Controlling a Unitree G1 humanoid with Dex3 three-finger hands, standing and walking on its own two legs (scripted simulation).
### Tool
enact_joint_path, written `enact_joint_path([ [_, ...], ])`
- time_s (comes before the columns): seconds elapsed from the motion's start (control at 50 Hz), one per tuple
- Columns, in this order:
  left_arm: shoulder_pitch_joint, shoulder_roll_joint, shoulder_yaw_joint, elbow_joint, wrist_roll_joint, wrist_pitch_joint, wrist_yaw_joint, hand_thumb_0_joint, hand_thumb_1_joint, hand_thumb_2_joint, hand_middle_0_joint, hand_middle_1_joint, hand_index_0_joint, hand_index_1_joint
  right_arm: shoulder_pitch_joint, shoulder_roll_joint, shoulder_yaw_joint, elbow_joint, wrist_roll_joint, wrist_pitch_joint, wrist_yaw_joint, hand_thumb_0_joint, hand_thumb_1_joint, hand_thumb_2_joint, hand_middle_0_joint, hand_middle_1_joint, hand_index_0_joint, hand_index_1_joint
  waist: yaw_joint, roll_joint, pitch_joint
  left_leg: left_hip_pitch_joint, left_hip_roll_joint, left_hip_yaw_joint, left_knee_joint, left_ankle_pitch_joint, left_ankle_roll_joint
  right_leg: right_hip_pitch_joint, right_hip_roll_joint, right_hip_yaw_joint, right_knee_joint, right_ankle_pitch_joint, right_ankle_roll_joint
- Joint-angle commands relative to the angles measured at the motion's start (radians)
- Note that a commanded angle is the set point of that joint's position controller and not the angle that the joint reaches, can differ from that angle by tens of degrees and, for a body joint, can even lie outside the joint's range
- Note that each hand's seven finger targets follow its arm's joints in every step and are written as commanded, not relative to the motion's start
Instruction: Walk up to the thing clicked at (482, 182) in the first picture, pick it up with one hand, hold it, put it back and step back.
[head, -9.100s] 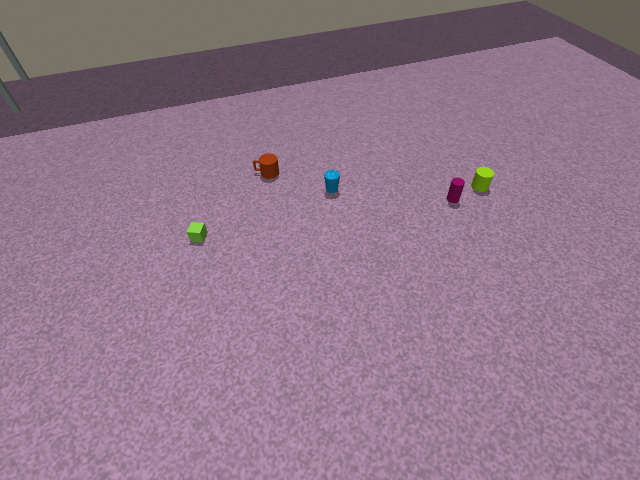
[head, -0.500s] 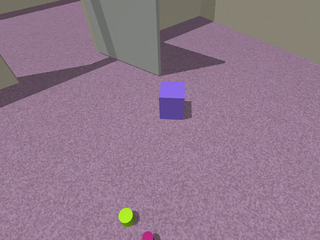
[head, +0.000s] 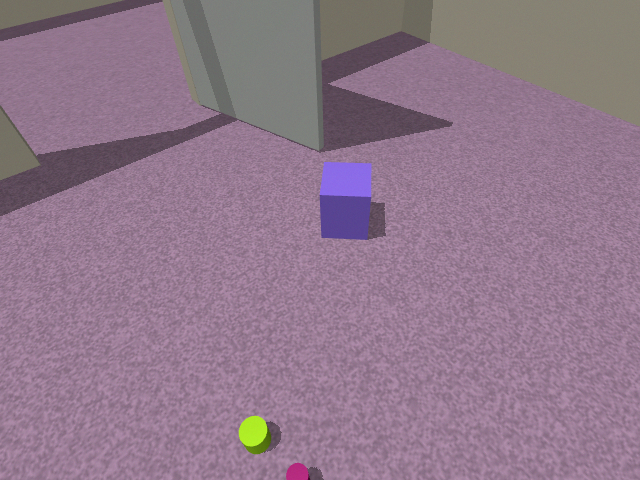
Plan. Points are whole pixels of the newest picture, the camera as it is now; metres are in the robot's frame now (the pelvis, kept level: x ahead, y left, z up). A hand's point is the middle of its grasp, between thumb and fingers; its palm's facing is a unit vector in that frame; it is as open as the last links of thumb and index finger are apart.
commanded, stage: stand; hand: left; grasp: from above
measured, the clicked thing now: (255, 435) +0.38 +0.24 -0.74
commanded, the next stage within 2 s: rise first in 0.30 s
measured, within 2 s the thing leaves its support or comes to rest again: neither
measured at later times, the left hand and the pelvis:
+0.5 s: hand out of the picture +0.10 +0.25 -0.16, palm faces +0.03 -0.94 -0.33, open 7.7 cm; pelvis -0.01 +0.00 +0.00, yaw +1 degrees
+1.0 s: hand out of the picture +0.11 +0.26 -0.22, palm faces -0.14 -0.89 -0.44, open 13.8 cm; pelvis -0.03 +0.01 -0.08, yaw +1 degrees
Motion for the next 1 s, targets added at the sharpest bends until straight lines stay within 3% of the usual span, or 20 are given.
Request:
enact_joint_path([
  [0.0,-0.03,0.216,0.039,-0.058,-0.001,-0.02,0.018,0.0,0.9,0.9,-0.2,-0.3,-0.2,-0.301,-0.029,-0.218,-0.042,-0.06,-0.002,-0.019,-0.012,0.0,-0.9,-0.9,0.2,0.3,0.2,0.3,0.002,0.006,-0.082,0.018,0.1,-0.08,-0.033,0.176,0.043,-0.001,-0.117,0.08,-0.049,0.212,-0.03],
  [0.24,-0.033,0.22,0.04,-0.061,-0.002,-0.019,0.017,0.0,0.9,0.9,-0.2,-0.3,-0.2,-0.301,-0.031,-0.209,-0.04,-0.061,-0.003,-0.019,-0.012,0.0,-0.9,-0.9,0.2,0.3,0.2,0.3,0.002,-0.005,-0.074,0.014,0.101,-0.082,-0.042,0.136,0.042,-0.009,-0.118,0.084,-0.048,0.169,-0.033],
  [0.36,-0.027,0.219,0.04,-0.061,-0.002,-0.019,0.017,0.0,0.9,0.9,-0.2,-0.3,-0.2,-0.301,-0.033,-0.214,-0.043,-0.063,-0.002,-0.02,-0.012,0.0,-0.9,-0.9,0.2,0.3,0.2,0.3,0.004,-0.002,-0.084,0.027,0.103,-0.082,-0.04,0.174,0.042,-0.01,-0.115,0.079,-0.043,0.191,-0.032],
  [0.38,-0.029,0.213,0.039,-0.063,0.0,-0.019,0.016,0.0,0.82,0.98,-0.173,-0.377,-0.155,-0.381,-0.028,-0.216,-0.042,-0.062,-0.003,-0.021,-0.014,0.0,-0.966,-0.934,0.202,0.307,0.202,0.307,0.004,0.004,-0.076,0.016,0.1,-0.077,-0.039,0.163,0.044,-0.005,-0.117,0.083,-0.048,0.194,-0.032],
  [0.4,-0.379,0.041,0.041,-0.414,-0.049,-0.107,0.03,0.0,0.74,1.027,-0.18,-0.457,-0.138,-0.461,-0.014,-0.043,0.007,-0.339,0.069,-0.068,-0.031,0.0,-1.001,-0.929,0.198,0.3,0.199,0.3,-0.109,0.031,0.006,-0.138,-0.045,0.032,0.042,0.026,0.041,-0.228,0.012,-0.006,0.024,0.097,-0.017],
  [0.42,-0.489,0.11,0.069,-0.345,-0.042,-0.101,0.036,0.0,0.66,0.98,-0.213,-0.537,-0.171,-0.541,0.034,-0.072,-0.003,-0.29,0.066,-0.066,-0.043,0.0,-0.959,-0.919,0.198,0.3,0.199,0.3,-0.079,-0.035,-0.051,-0.129,-0.043,0.027,0.065,0.008,0.048,-0.172,0.008,-0.017,0.029,0.058,-0.009],
  [0.44,-0.256,0.209,0.129,-0.149,-0.017,-0.061,0.041,0.0,0.584,0.935,-0.194,-0.617,-0.176,-0.621,0.079,-0.11,-0.025,-0.288,0.071,-0.055,-0.053,0.0,-0.937,-0.915,0.198,0.3,0.199,0.3,-0.042,-0.022,-0.041,-0.152,-0.045,0.031,0.07,0.004,0.043,-0.167,0.015,-0.026,0.039,0.029,-0.019],
  [0.46,-0.23,0.2,0.134,-0.08,0.008,-0.042,0.022,0.0,0.504,0.917,-0.186,-0.697,-0.178,-0.701,0.092,-0.106,-0.038,-0.302,0.059,-0.05,-0.051,0.0,-0.934,-0.912,0.198,0.3,0.199,0.3,-0.041,-0.052,-0.068,-0.187,-0.05,0.027,0.12,0.003,0.047,-0.202,0.016,-0.024,0.07,0.019,-0.021],
  [0.48,-0.311,0.217,0.144,-0.095,0.027,-0.04,0.005,0.0,0.424,0.941,-0.138,-0.777,-0.136,-0.781,0.099,-0.103,-0.045,-0.331,0.057,-0.054,-0.052,0.0,-0.905,-0.903,0.199,0.3,0.199,0.3,-0.038,-0.051,-0.096,-0.205,-0.046,0.02,0.152,0.017,0.048,-0.222,0.018,-0.028,0.108,0.033,-0.025],
  [0.5,-0.307,0.245,0.171,-0.105,0.06,-0.047,-0.005,0.0,0.344,0.947,-0.114,-0.857,-0.127,-0.854,0.11,-0.103,-0.065,-0.357,0.041,-0.06,-0.053,0.0,-0.945,-0.914,0.198,0.3,0.199,0.3,-0.02,-0.046,-0.185,-0.217,-0.049,0.019,0.192,0.049,0.046,-0.206,0.011,-0.024,0.152,0.075,-0.022],
  [0.54,-0.106,0.217,0.201,-0.055,0.112,-0.028,-0.02,0.0,0.184,0.934,-0.078,-0.999,-0.11,-0.965,0.147,-0.092,-0.085,-0.394,0.026,-0.065,-0.043,0.0,-0.932,-0.91,0.199,0.3,0.2,0.3,0.027,0.005,-0.272,-0.271,-0.062,0.015,0.259,0.096,0.036,-0.212,0.01,-0.024,0.226,0.103,-0.032],
  [0.58,-0.079,0.202,0.206,-0.138,0.132,-0.011,-0.016,0.0,0.024,0.966,-0.038,-1.067,-0.071,-1.033,0.148,-0.08,-0.09,-0.444,0.027,-0.071,-0.037,0.0,-0.928,-0.909,0.199,0.3,0.2,0.3,0.041,0.037,-0.298,-0.278,-0.064,0.014,0.27,0.112,0.03,-0.215,0.015,-0.026,0.253,0.106,-0.033],
  [0.62,-0.072,0.161,0.181,-0.195,0.145,0.031,-0.007,0.0,-0.136,0.978,-0.031,-1.093,-0.058,-1.065,0.138,-0.076,-0.093,-0.486,0.033,-0.07,-0.034,0.0,-0.905,-0.902,0.2,0.3,0.2,0.3,0.02,0.056,-0.29,-0.28,-0.057,0.005,0.275,0.118,0.024,-0.257,0.024,-0.034,0.26,0.096,-0.034],
  [0.66,-0.094,0.171,0.193,-0.241,0.164,0.072,0.002,0.0,-0.296,1.003,-0.043,-1.079,-0.054,-1.067,0.129,-0.076,-0.096,-0.524,0.035,-0.072,-0.03,0.0,-0.911,-0.905,0.2,0.3,0.2,0.3,0.009,0.022,-0.293,-0.316,-0.048,-0.006,0.312,0.114,0.027,-0.3,0.029,-0.043,0.294,0.083,-0.032],
  [0.68,-0.112,0.175,0.193,-0.254,0.17,0.082,0.009,0.0,-0.376,0.994,-0.054,-1.081,-0.064,-1.07,0.115,-0.07,-0.092,-0.537,0.033,-0.076,-0.028,0.0,-0.913,-0.906,0.2,0.3,0.2,0.3,0.007,0.01,-0.258,-0.357,-0.047,-0.008,0.332,0.063,0.028,-0.344,0.03,-0.043,0.308,0.032,-0.031],
  [0.74,-0.089,0.144,0.188,-0.322,0.187,0.097,0.018,0.0,-0.522,0.982,-0.072,-1.09,-0.077,-1.085,0.118,-0.058,-0.094,-0.574,0.03,-0.095,-0.023,0.0,-0.913,-0.907,0.2,0.3,0.2,0.3,-0.002,-0.007,-0.268,-0.43,-0.047,-0.007,0.41,-0.004,0.033,-0.416,0.026,-0.038,0.372,-0.033,-0.028],
  [0.8,-0.083,0.162,0.206,-0.432,0.208,0.091,0.02,0.0,-0.559,0.994,-0.072,-1.08,-0.069,-1.083,0.134,-0.052,-0.1,-0.597,0.025,-0.114,-0.023,0.0,-0.896,-0.902,0.2,0.3,0.2,0.3,-0.003,0.02,-0.315,-0.488,-0.041,-0.01,0.484,-0.013,0.032,-0.481,0.024,-0.036,0.455,-0.04,-0.028],
  [0.92,0.009,0.15,0.208,-0.595,0.257,0.102,0.022,0.0,-0.563,0.998,-0.066,-1.073,-0.057,-1.081,0.117,-0.045,-0.104,-0.649,0.02,-0.143,-0.026,0.0,-0.883,-0.899,0.2,0.3,0.2,0.3,-0.014,0.048,-0.351,-0.586,-0.027,-0.026,0.587,-0.096,0.032,-0.613,0.025,-0.034,0.566,-0.117,-0.029],
  [0.98,0.084,0.133,0.196,-0.671,0.276,0.123,0.022,0.0,-0.567,0.984,-0.07,-1.087,-0.068,-1.089,0.105,-0.041,-0.101,-0.666,0.019,-0.157,-0.028,0.0,-0.903,-0.904,0.2,0.3,0.2,0.3,-0.013,0.076,-0.387,-0.608,-0.018,-0.042,0.626,-0.081,0.028,-0.671,0.025,-0.038,0.628,-0.113,-0.033],
])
